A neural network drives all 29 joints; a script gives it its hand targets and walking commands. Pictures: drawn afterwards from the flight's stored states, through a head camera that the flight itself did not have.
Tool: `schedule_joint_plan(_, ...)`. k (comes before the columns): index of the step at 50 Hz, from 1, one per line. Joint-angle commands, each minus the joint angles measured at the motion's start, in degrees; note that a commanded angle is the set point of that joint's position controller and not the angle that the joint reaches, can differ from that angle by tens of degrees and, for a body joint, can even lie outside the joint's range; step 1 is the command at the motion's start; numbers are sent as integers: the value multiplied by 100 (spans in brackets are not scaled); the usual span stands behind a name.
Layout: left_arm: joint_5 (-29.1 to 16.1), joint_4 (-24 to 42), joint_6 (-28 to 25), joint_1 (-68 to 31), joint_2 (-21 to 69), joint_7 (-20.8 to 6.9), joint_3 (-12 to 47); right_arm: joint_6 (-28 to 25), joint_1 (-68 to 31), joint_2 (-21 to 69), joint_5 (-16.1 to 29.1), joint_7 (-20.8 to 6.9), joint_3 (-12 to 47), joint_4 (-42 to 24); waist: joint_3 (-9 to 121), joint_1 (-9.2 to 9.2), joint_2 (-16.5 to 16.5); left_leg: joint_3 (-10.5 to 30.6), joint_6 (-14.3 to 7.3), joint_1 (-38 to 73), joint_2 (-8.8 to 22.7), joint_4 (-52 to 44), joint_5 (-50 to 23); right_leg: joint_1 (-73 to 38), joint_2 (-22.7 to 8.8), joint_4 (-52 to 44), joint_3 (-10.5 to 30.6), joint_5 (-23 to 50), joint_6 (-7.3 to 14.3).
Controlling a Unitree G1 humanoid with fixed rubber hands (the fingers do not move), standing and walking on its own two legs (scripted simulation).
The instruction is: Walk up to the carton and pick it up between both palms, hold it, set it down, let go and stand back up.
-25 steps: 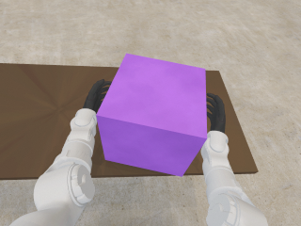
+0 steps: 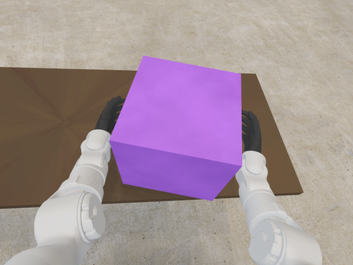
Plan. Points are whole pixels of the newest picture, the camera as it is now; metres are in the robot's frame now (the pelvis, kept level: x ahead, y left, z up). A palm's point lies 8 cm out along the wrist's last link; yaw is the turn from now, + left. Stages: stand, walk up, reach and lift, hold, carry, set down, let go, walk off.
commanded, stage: set down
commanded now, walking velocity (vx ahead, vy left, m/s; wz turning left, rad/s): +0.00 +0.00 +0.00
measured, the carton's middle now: (179, 131) +0.45 -0.02 -0.02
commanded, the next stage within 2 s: none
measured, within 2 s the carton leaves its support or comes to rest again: neither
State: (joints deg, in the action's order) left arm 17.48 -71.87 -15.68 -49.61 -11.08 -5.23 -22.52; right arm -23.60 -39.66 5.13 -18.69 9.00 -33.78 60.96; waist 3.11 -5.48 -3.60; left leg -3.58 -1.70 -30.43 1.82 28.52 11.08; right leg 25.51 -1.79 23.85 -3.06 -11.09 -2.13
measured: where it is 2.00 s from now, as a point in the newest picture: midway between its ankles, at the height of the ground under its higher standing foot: outside the picture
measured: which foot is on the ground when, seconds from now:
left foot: down 0.00-1.00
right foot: down 0.00-1.00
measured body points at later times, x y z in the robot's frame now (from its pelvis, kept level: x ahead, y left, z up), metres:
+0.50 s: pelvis +0.00 -0.01 -0.03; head +0.08 +0.03 +0.41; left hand +0.46 +0.18 +0.00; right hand +0.40 -0.22 +0.01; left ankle +0.02 +0.10 -0.74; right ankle -0.01 -0.15 -0.74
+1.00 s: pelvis -0.03 +0.00 -0.03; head +0.01 +0.05 +0.42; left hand +0.39 +0.21 -0.01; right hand +0.32 -0.21 +0.01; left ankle +0.02 +0.10 -0.74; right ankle -0.01 -0.15 -0.74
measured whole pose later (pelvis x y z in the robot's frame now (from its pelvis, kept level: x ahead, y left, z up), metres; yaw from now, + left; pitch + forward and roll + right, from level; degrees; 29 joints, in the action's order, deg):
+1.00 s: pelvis -0.03 +0.00 -0.03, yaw -1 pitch +15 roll -3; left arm -16.8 -72.7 -19.9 -39.4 -22.2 -5.8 7.0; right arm -18.9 -30.2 -5.6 17.8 11.1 1.1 57.6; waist 11.8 -6.5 -1.8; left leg -0.5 -1.5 -43.2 1.8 43.7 15.4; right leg 38.7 -0.9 39.4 -2.0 -15.1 -2.2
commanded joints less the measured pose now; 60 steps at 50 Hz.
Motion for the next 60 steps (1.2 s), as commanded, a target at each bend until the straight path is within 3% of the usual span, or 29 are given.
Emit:
schedule_joint_plan(1, -985, 492, -401, -2813, 15, 406, 1255, 39, -2058, 107, 635, -79, 1207, 234, 3195, -78, 1270, 266, 525, 1945, 44, 176, -1177, 530, 371, -22, -317, 458, 296)
schedule_joint_plan(4, -1607, 20, -705, -3226, -701, 612, 1565, -41, -2404, -512, 1255, 71, 1323, 282, 4364, -92, 1245, 362, 524, 1854, -14, 661, -1530, 623, 421, 282, -161, 1060, 306)
schedule_joint_plan(12, -2349, -1061, -838, -2949, -1139, 400, 2291, -185, -2596, -1510, 2571, 191, 2274, 1188, 4542, -213, 1410, 403, 736, 2324, 27, 1283, -3170, 1035, 547, 693, -213, 1968, 275)
schedule_joint_plan(13, -2461, -1211, -884, -3075, -1339, 378, 2253, -224, -2656, -1423, 2868, 216, 2677, 973, 4513, 57, 1292, 355, 651, 2023, -21, 1359, -3108, 904, 521, 767, -95, 2210, 270)
schedule_joint_plan(16, -2679, -1269, -942, -2980, -1346, 367, 2538, -344, -2588, -1896, 3052, 231, 2597, 1342, 4480, -178, 1535, 469, 736, 2086, -34, 1478, -3197, 1082, 546, 945, -233, 2124, 254)
schedule_joint_plan(17, -2653, -958, -979, -3038, -1437, 388, 2448, -343, -2663, -1772, 3218, 229, 2648, 1373, 4747, -10, 1712, 466, 791, 2241, -19, 1556, -3373, 1229, 535, 896, -208, 1952, 255)
schedule_joint_plan(21, -2689, -770, -1031, -2609, -1404, 272, 2425, -623, -2335, -1847, 3486, 229, 3179, 1017, 5043, 7, 1552, 408, 741, 2257, -106, 1798, -4047, 979, 520, 979, -147, 2900, 140)
schedule_joint_plan(22, -2687, -985, -996, -2413, -1604, 223, 2320, -631, -2175, -1783, 3749, 179, 3462, 1018, 4672, 227, 1141, 375, 683, 1997, -124, 1737, -3796, 822, 518, 1033, -113, 2819, 65)
schedule_joint_plan(24, -2755, -804, -993, -2598, -1477, 155, 2564, -572, -2038, -1923, 3664, 182, 3276, 1296, 4385, -91, 1409, 429, 713, 1995, -143, 1611, -3201, 1183, 475, 984, -169, 2248, 125)
schedule_joint_plan(26, -2863, -744, -955, -2335, -1606, 103, 2500, -467, -2031, -1932, 3747, 183, 3538, 1039, 4301, 99, 1104, 311, 627, 1643, -183, 1567, -2781, 945, 383, 958, -93, 2125, 88)
schedule_joint_plan(29, -3106, -602, -993, -2639, -1959, 41, 2642, -376, -2362, -2005, 3884, 219, 3454, 705, 4267, -14, 950, 321, 478, 1277, -202, 1467, -1952, 982, 318, 976, -3, 1638, 86)
schedule_joint_plan(30, -3196, -491, -972, -2365, -2031, 1, 2630, -331, -2116, -1800, 4006, 186, 3721, 369, 4109, 163, 884, 295, 383, 1413, -280, 1332, -1749, 784, 319, 914, 42, 1438, 41)
schedule_joint_plan(31, -3363, -387, -1064, -2857, -1968, 15, 2920, -307, -2271, -1931, 3771, 219, 3372, 243, 4475, -316, 945, 369, 372, 1053, -263, 1390, -1400, 989, 319, 1060, -43, 1361, 68)
schedule_joint_plan(32, -3552, -562, -1028, -2641, -2049, -55, 2903, -247, -2349, -1811, 3841, 258, 3513, -99, 4442, -149, 782, 353, 255, 812, -282, 1432, -1261, 996, 285, 1100, 23, 1148, 39)
schedule_joint_plan(33, -3576, -331, -1057, -2668, -1978, -36, 2990, -196, -2203, -1850, 3709, 264, 3340, -32, 4403, -354, 937, 401, 305, 968, -275, 1360, -992, 1204, 307, 1044, -43, 842, 88)
schedule_joint_plan(37, -3267, -133, -909, -1678, -1935, -110, 2708, -108, -1294, -1720, 3798, 183, 3707, 32, 4341, -15, 924, 450, 307, 1499, -246, 1328, -1380, 1153, 370, 1078, -35, 913, 102)
schedule_joint_plan(38, -3290, 73, -867, -1689, -2020, -137, 2785, -68, -1135, -1770, 3827, 187, 3630, -154, 4316, -191, 1090, 417, 338, 1594, -260, 1254, -1220, 1070, 363, 1005, -46, 791, 130)
schedule_joint_plan(39, -3266, 70, -833, -1593, -2066, -159, 2740, -110, -1129, -1740, 3851, 208, 3631, -504, 4216, -31, 1081, 411, 329, 1377, -247, 1255, -963, 999, 375, 1063, 5, 514, 141)
schedule_joint_plan(44, -3393, 378, -683, -1324, -2024, -72, 2705, 58, -1124, -1862, 3700, 220, 3361, -1235, 3670, 19, 859, 492, 364, 1461, -185, 1024, -305, 980, 350, 930, -43, 143, 156)
schedule_joint_plan(45, -3317, 707, -613, -857, -1992, -80, 2656, 87, -569, -1642, 3803, 289, 3685, -1214, 3479, 108, 1146, 451, 319, 1532, -282, 1078, -749, 785, 326, 973, 91, 451, 183)
schedule_joint_plan(46, -3647, 343, -614, -2653, -2187, -57, 2858, 337, -2272, -1867, 3555, 268, 3187, -1153, 3597, -180, 1038, 492, 322, 806, -186, 1035, 269, 1284, 314, 1070, -14, -514, 190)
schedule_joint_plan(47, -3362, 796, -566, -929, -1978, -59, 2664, 305, -454, -1654, 3695, 153, 3657, -1063, 2951, 212, 1049, 631, 329, 1671, -162, 678, 370, 969, 299, 824, 101, -279, 211)
schedule_joint_plan(48, -3495, 859, -595, -1689, -1855, -57, 3000, 372, -1310, -1975, 3517, 199, 3074, -1240, 3182, -174, 1213, 646, 380, 1457, -90, 684, 686, 1225, 279, 803, 12, -611, 244)
schedule_joint_plan(50, -3360, 1062, -494, -1146, -1975, 24, 2737, 504, -808, -1731, 3659, 160, 3397, -1086, 2784, 111, 1329, 752, 408, 1623, -66, 544, 1079, 1103, 268, 858, 61, -843, 270)
schedule_joint_plan(53, -3367, 1245, -411, -831, -1924, 20, 2813, 551, -360, -1736, 3616, 116, 3333, -899, 2392, 60, 1445, 856, 547, 1768, -31, 483, 1150, 823, 312, 798, -68, -637, 253)
schedule_joint_plan(54, -3214, 1134, -365, -343, -2080, -4, 2558, 561, -9, -1746, 3706, 138, 3436, -1038, 2119, 350, 1267, 753, 471, 1683, -41, 389, 1151, 597, 319, 743, 91, -718, 235)
schedule_joint_plan(55, -3386, 1026, -340, -1454, -2191, -11, 2777, 642, -1111, -1875, 3542, 170, 3052, -1119, 2323, 122, 1364, 882, 489, 1455, 27, 318, 1520, 835, 306, 849, 3, -963, 246)
schedule_joint_plan(57, -3262, 1119, -255, 290, -1829, -83, 2710, 505, 435, -1621, 3580, 157, 3373, -1071, 1516, 144, 1082, 805, 531, 1941, 4, 281, 844, 461, 311, 604, -56, -324, 240)
schedule_joint_plan(60, -3337, 1817, -336, 238, -1895, -111, 2748, 355, 261, -1686, 3445, 256, 3274, -1525, 1925, 139, 1144, 905, 665, 2150, 72, 262, 471, 226, 329, 549, -33, -110, 317)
